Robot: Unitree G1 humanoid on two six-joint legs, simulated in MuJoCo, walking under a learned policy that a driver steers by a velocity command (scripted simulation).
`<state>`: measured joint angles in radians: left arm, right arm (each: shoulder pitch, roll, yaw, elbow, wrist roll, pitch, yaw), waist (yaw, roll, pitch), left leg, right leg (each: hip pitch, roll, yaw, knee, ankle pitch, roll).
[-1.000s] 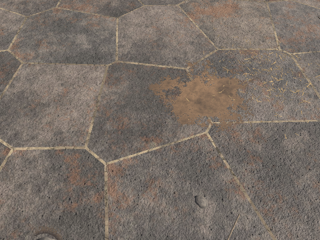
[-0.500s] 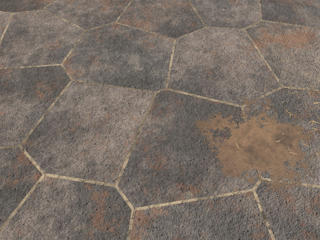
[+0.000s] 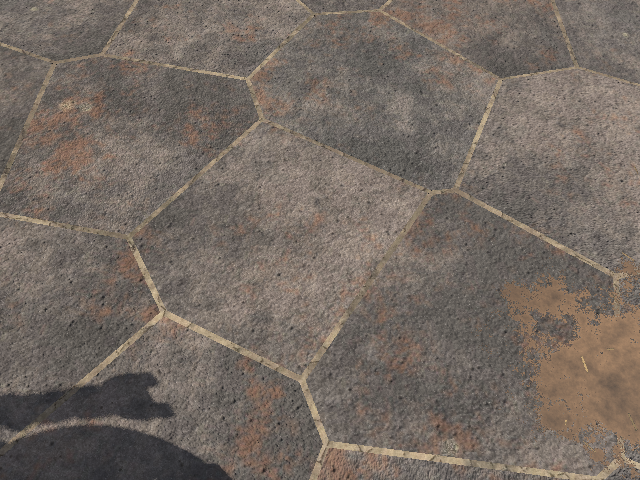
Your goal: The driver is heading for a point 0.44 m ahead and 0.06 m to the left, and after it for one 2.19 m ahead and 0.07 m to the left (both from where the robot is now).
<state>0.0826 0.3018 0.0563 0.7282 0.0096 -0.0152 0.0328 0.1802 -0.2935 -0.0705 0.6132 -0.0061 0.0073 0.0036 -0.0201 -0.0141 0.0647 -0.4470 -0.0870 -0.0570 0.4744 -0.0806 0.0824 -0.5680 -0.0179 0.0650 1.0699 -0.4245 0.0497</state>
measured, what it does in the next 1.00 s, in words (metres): steps on the spot, turning left: right foot, then left foot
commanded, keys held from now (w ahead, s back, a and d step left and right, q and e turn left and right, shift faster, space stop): q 0.66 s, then w+q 0.06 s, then w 0.16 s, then w+e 0.12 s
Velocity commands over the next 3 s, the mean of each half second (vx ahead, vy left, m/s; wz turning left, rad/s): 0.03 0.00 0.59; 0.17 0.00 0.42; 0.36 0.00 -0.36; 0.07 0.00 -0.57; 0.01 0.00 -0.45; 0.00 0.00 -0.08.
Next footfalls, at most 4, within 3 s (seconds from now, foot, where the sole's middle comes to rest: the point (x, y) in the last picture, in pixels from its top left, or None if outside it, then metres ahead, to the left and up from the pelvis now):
0.26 right None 0.11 -0.15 -0.77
0.68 left None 0.00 0.09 -0.77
1.22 right None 0.35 -0.01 -0.77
1.72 left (215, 422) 0.52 0.21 -0.77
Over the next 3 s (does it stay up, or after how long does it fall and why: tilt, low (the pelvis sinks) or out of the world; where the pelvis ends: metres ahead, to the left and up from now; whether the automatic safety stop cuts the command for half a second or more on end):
stays up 0.44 0.07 0.00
